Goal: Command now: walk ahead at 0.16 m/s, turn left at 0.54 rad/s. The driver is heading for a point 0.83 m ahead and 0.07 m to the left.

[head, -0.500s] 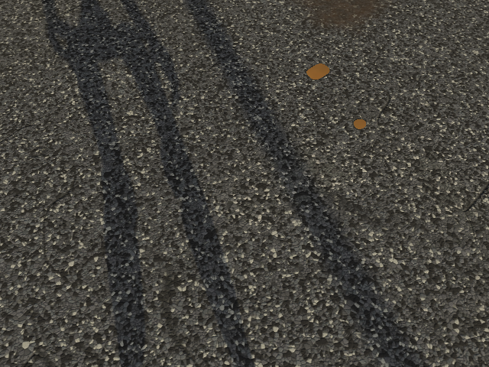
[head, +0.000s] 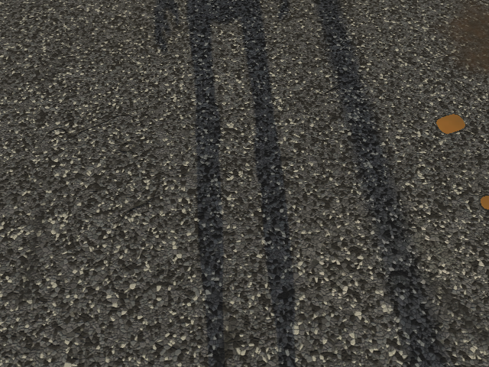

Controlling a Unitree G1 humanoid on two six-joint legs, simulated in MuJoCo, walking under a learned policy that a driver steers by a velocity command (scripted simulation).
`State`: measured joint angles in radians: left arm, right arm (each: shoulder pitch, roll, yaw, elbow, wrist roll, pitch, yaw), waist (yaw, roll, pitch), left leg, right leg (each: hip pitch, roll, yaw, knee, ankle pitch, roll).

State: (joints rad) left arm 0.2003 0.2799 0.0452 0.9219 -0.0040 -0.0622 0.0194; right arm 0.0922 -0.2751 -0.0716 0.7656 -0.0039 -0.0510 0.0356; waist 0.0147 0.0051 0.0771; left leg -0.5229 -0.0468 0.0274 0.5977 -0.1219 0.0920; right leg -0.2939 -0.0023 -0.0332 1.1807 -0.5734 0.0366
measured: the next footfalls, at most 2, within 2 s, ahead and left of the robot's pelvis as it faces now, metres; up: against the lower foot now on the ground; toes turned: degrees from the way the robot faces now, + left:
right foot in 0.42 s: +0.20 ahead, -0.15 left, +0.00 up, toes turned +19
left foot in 0.84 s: +0.32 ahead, +0.19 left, +0.00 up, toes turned +21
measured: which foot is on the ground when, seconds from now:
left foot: down 0.00-0.42, up 0.44-0.82, down 0.84-1.00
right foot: up 0.00-0.40, down 0.42-0.86, up 0.88-1.00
